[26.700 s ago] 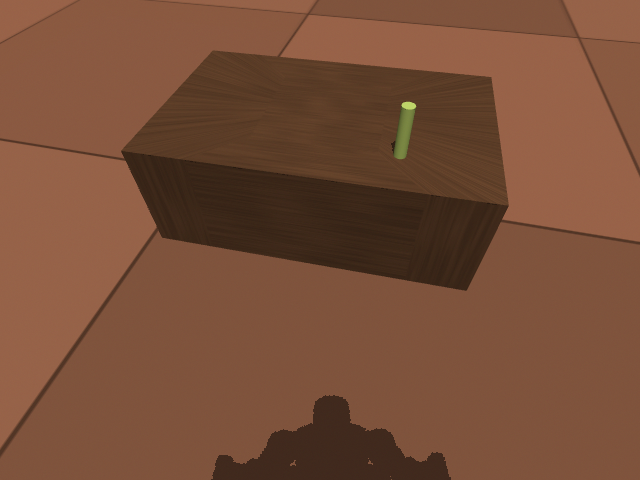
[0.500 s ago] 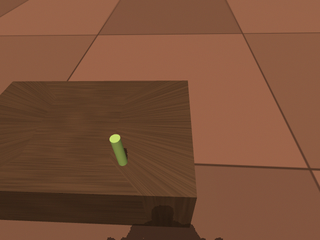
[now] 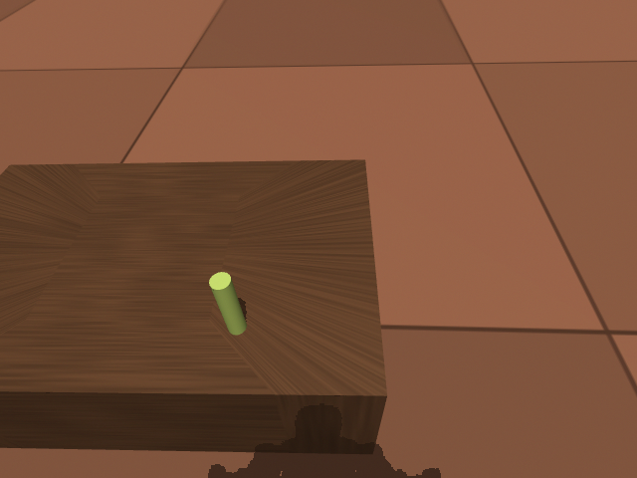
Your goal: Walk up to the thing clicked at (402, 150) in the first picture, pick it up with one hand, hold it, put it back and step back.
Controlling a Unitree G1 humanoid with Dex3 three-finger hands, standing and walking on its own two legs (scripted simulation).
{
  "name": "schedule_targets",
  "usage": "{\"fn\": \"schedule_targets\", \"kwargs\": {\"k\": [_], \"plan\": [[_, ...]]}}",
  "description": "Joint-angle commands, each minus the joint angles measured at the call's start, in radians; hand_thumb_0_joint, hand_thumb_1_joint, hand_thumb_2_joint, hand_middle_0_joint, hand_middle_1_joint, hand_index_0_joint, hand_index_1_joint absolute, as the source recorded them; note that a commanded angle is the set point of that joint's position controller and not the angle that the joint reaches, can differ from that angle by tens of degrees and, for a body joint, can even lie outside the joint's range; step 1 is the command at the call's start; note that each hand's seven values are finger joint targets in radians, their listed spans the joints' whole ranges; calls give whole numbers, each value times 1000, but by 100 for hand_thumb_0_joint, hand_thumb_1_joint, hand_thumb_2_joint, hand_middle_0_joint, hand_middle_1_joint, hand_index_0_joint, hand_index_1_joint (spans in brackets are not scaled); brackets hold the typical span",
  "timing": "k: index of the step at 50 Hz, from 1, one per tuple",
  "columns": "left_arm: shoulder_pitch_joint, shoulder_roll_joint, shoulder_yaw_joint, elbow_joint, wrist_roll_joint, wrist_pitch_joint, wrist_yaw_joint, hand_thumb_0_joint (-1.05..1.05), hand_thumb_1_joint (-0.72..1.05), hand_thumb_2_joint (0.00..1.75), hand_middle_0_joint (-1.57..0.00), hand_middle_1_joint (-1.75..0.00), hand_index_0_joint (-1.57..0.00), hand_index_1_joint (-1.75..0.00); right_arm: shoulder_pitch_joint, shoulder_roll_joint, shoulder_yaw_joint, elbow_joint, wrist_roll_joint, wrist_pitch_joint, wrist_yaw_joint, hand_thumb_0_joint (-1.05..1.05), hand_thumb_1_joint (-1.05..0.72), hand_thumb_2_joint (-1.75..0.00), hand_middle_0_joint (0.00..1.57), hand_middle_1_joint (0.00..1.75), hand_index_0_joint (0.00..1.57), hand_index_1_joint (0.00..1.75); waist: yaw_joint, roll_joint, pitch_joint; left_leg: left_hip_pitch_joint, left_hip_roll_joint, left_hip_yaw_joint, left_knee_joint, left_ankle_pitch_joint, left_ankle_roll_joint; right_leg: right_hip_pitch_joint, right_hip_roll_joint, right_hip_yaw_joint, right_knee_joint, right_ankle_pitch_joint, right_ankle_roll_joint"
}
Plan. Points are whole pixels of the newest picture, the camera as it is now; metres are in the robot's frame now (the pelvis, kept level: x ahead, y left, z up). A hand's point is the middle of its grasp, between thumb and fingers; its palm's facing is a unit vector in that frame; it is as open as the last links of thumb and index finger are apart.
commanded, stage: stand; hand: left
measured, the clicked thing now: (229, 305) +0.51 +0.22 -0.24
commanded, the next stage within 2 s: step back in 0.74 s
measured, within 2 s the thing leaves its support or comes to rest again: neither
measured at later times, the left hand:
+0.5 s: hand out of the picture +0.08 +0.25 -0.15, palm faces -0.01 -0.94 -0.35, open 7.4 cm
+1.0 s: hand out of the picture +0.09 +0.30 -0.17, palm faces -0.04 -0.92 -0.39, open 7.4 cm
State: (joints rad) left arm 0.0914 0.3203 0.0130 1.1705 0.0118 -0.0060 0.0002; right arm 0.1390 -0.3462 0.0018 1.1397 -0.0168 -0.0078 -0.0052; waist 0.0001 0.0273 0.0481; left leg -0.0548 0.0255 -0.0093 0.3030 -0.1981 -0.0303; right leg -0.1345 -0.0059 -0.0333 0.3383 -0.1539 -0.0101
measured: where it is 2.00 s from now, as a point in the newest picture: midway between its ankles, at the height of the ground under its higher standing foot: outside the picture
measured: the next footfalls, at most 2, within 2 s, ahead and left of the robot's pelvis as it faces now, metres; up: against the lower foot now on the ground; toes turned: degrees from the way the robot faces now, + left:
right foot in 1.44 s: -0.11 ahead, -0.07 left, +0.00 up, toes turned -2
left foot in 1.76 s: -0.16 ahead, +0.17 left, +0.00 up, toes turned -5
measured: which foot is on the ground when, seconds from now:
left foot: down 0.00-1.00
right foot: down 0.00-1.00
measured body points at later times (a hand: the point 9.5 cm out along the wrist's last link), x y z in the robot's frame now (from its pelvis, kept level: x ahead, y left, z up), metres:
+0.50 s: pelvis +0.00 +0.00 +0.00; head +0.00 -0.01 +0.45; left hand +0.08 +0.30 -0.13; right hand +0.06 -0.30 -0.14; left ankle -0.02 +0.14 -0.75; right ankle +0.02 -0.11 -0.75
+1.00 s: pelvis -0.04 +0.03 -0.02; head +0.02 +0.03 +0.43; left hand +0.09 +0.34 -0.14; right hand +0.03 -0.30 -0.14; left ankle -0.06 +0.15 -0.73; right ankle +0.02 -0.11 -0.75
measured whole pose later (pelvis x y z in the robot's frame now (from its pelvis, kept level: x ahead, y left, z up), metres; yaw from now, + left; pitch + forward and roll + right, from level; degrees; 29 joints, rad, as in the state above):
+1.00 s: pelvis -0.04 +0.03 -0.02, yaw -1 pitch +0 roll +0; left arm 0.04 0.39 0.06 0.97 0.03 0.04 0.01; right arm 0.12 -0.40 -0.05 0.99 0.00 0.04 0.01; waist -0.01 -0.02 0.15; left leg -0.29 -0.03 -0.02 0.72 -0.41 0.04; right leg -0.36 -0.04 0.01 0.55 -0.19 0.01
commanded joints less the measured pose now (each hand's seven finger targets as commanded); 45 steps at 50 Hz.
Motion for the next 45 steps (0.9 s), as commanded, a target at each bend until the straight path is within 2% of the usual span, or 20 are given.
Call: {"fn": "schedule_targets", "kwargs": {"k": [1,5,9,12,14,19,21,23,24,34,36,37,38,39,40,41,42,43,44,45], "plan": [[-45,220,36,-63,-2,-25,13,0,90,90,-20,-30,-20,-30,-31,-199,-40,-54,-2,-20,-13,0,-90,-90,20,30,20,30,4,-27,-48,-55,99,-70,-55,105,33,53,-120,111,-49,119,-10],[-39,221,35,-64,-2,-27,14,0,90,90,-20,-30,-20,-30,-33,-198,-38,-54,0,-20,-14,0,-90,-90,20,30,20,30,4,-31,-68,-44,105,-68,-50,127,37,73,-126,110,-43,168,-9],[-38,224,35,-65,-3,-26,13,0,90,90,-20,-30,-20,-30,-38,-204,-39,-55,-1,-20,-14,0,-90,-90,20,30,20,30,5,-31,-64,-30,105,-67,-55,128,37,56,-124,111,-46,164,-9],[-38,224,34,-65,-4,-24,13,0,90,90,-20,-30,-20,-30,-37,-201,-39,-52,-2,-18,-13,0,-90,-90,20,30,20,30,4,-35,-45,-37,104,-64,-58,94,35,37,-119,111,-53,114,-10],[-41,226,36,-69,-3,-24,14,0,90,90,-20,-30,-20,-30,-32,-204,-41,-56,-1,-17,-12,0,-90,-90,20,30,20,30,-1,-28,-47,-51,103,-63,-61,82,38,48,-122,115,-54,125,-11],[-30,227,34,-69,-2,-26,11,0,90,90,-20,-30,-20,-30,-38,-201,-41,-57,0,-17,-9,0,-90,-90,20,30,20,30,2,-35,-32,-45,102,-64,-59,64,38,28,-116,119,-64,69,-11],[-31,235,36,-73,-3,-26,11,0,90,90,-20,-30,-20,-30,-35,-201,-41,-58,0,-18,-9,0,-90,-90,20,30,20,30,2,-29,-39,-44,103,-62,-61,64,39,32,-121,124,-62,80,-13],[-40,229,36,-80,-3,-26,11,0,90,90,-20,-30,-20,-30,-40,-204,-41,-63,-1,-19,-10,0,-90,-90,20,30,20,30,-2,-22,-57,-47,106,-60,-57,81,40,44,-124,126,-50,137,-16],[-32,230,36,-77,-4,-26,11,0,90,90,-20,-30,-20,-30,-37,-198,-39,-60,0,-19,-9,0,-90,-90,20,30,20,30,3,-25,-48,-49,103,-63,-65,74,35,43,-119,119,-51,108,-14],[-26,230,32,-80,-4,-26,9,0,90,90,-20,-30,-20,-30,-34,-208,-41,-61,2,-19,-9,0,-90,-90,20,30,20,30,1,-29,-54,-33,105,-61,-59,85,37,30,-117,120,-53,110,-15],[-24,231,32,-81,-3,-28,9,0,90,90,-20,-30,-20,-30,-31,-206,-38,-61,1,-20,-8,0,-90,-90,20,30,20,30,0,-30,-60,-40,107,-58,-56,85,40,44,-124,126,-50,142,-15],[-25,305,84,-104,-17,-15,14,0,90,90,-20,-30,-20,-30,-74,-255,-64,-74,6,-1,-5,0,-90,-90,20,30,20,30,14,-59,51,-116,86,-61,64,208,66,-40,-120,144,14,307,-18],[-13,311,87,-122,-19,-12,17,0,90,90,-20,-30,-20,-30,-47,-242,-65,-90,14,5,-5,0,-90,-90,20,30,20,30,7,-75,15,-114,70,-36,124,228,65,-28,-136,154,27,362,-40],[-11,311,92,-137,-21,-9,20,0,90,90,-20,-30,-20,-30,-25,-225,-65,-95,18,9,-5,0,-90,-90,20,30,20,30,2,-95,-30,-104,48,-16,194,212,62,-26,-165,179,25,399,-77],[-19,320,101,-156,-20,-6,21,0,90,90,-20,-30,-20,-30,-4,-217,-67,-102,20,16,-5,0,-90,-90,20,30,20,30,-5,-119,-67,-109,17,3,266,158,58,-29,-205,215,11,400,-118],[-22,328,105,-179,-16,-2,22,0,90,90,-20,-30,-20,-30,8,-213,-72,-114,20,23,-4,0,-90,-90,20,30,20,30,-3,-142,-94,-123,-21,22,339,58,53,-32,-249,254,1,386,-162],[-52,332,105,-203,-7,2,23,0,90,90,-20,-30,-20,-30,11,-207,-79,-125,17,32,-1,0,-90,-90,20,30,20,30,-5,-188,-109,-146,-54,19,439,-163,57,-56,-303,303,-9,381,-211],[-67,334,107,-230,6,5,25,0,90,90,-20,-30,-20,-30,23,-211,-86,-138,13,42,1,0,-90,-90,20,30,20,30,-1,-214,-114,-175,-65,-11,573,-329,66,-91,-345,331,-7,358,-250],[-85,337,110,-252,16,7,26,0,90,90,-20,-30,-20,-30,40,-210,-90,-153,12,51,3,0,-90,-90,20,30,20,30,-12,-219,-104,-184,-45,-58,634,-365,77,-134,-349,309,18,347,-261],[-110,322,106,-271,19,9,30,0,90,90,-20,-30,-20,-30,61,-211,-95,-164,19,52,5,0,-90,-90,20,30,20,30,-28,-220,-111,-199,-29,-89,628,-350,85,-126,-328,284,50,357,-246]]}}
